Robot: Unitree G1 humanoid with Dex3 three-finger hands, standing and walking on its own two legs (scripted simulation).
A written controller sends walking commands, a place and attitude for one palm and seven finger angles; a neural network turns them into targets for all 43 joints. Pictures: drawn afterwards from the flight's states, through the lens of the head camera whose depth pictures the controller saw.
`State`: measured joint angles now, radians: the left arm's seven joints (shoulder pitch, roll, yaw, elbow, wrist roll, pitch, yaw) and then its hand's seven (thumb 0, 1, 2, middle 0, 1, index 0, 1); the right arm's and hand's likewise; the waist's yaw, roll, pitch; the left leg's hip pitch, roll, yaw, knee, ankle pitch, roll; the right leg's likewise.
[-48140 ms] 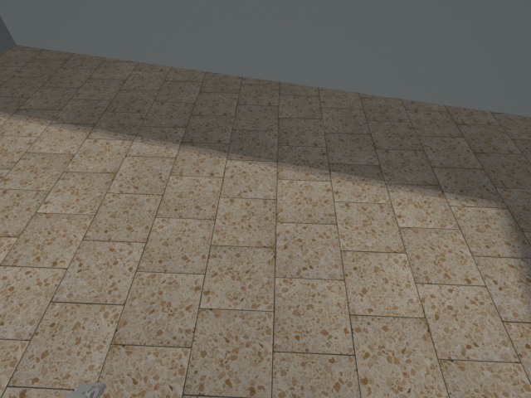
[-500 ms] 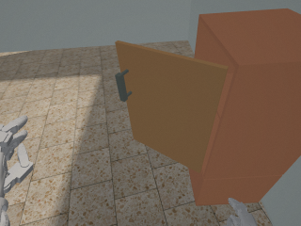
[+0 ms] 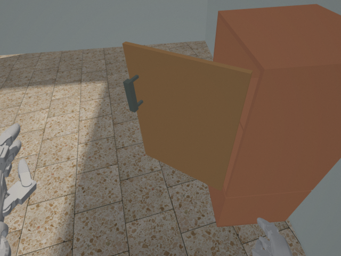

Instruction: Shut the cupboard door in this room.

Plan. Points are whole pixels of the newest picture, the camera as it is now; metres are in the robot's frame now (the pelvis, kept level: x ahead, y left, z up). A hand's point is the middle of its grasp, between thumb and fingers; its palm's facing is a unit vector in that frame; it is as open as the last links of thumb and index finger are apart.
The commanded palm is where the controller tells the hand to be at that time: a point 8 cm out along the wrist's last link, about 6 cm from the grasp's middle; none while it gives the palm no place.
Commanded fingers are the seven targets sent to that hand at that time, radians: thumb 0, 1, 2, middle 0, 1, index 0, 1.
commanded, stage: step back with the hand held close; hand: left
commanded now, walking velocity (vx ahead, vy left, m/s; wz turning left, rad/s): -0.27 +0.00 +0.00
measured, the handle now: (134, 93) +0.65 +0.20 +0.04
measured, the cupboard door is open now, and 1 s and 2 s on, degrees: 54 54 54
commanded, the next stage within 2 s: stop stepping back and stand still in 1.38 s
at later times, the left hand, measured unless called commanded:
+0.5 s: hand (4, 210) +0.15 +0.30 +0.15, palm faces +0.40 -0.77 -0.49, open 7.4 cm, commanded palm +0.09 +0.33 +0.17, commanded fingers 0.00 0.90 0.90 -0.20 -0.30 -0.20 -0.30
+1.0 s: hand out of the picture +0.07 +0.29 +0.17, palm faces +0.46 -0.73 -0.50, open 7.4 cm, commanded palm -0.01 +0.33 +0.17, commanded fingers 0.00 0.90 0.90 -0.20 -0.30 -0.20 -0.30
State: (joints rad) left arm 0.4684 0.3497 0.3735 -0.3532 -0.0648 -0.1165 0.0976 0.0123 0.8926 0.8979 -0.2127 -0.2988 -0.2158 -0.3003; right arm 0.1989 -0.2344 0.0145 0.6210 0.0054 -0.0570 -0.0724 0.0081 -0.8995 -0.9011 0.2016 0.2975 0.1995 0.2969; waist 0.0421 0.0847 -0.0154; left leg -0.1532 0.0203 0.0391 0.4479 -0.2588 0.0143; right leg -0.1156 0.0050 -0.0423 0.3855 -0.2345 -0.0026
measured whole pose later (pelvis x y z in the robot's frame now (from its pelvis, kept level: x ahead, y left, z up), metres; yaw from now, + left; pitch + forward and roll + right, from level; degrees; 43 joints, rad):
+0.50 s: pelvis -0.06 +0.03 -0.01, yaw -1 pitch +0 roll -1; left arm 0.55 0.43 0.43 -0.46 -0.05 -0.18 0.13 0.01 0.89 0.90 -0.21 -0.30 -0.22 -0.30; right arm 0.21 -0.23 -0.01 0.53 0.02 0.01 -0.09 0.01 -0.90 -0.90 0.20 0.30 0.20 0.30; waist 0.00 0.01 0.00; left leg -0.34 -0.01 0.07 0.56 -0.23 0.06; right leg -0.32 -0.03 -0.01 0.52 -0.20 0.04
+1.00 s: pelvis -0.13 +0.01 -0.02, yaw +5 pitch +1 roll -4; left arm 0.52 0.48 0.49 -0.50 -0.02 -0.29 0.14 0.01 0.89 0.90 -0.22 -0.30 -0.22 -0.30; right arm 0.25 -0.21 -0.02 0.60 0.00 -0.09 -0.08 0.01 -0.90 -0.90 0.20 0.30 0.20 0.30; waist -0.06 0.02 -0.01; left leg -0.51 0.04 0.01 0.63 -0.14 0.06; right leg -0.35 0.08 0.03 0.70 -0.28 0.02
